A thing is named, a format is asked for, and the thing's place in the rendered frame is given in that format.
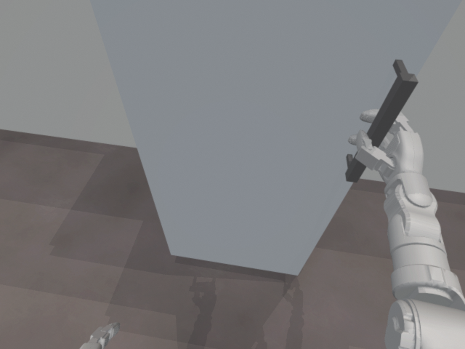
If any robot right upper arm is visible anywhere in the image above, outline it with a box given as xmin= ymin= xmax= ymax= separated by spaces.
xmin=384 ymin=298 xmax=465 ymax=349

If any handle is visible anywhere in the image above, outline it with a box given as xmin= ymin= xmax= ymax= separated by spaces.
xmin=345 ymin=60 xmax=418 ymax=182

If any robot right forearm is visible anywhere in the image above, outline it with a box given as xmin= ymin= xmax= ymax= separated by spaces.
xmin=384 ymin=172 xmax=465 ymax=311

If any robot right hand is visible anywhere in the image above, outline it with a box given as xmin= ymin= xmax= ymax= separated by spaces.
xmin=348 ymin=109 xmax=424 ymax=185

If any fridge door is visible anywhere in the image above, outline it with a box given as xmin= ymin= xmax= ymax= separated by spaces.
xmin=90 ymin=0 xmax=462 ymax=276

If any robot left hand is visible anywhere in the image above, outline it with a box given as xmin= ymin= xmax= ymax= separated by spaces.
xmin=80 ymin=322 xmax=120 ymax=349

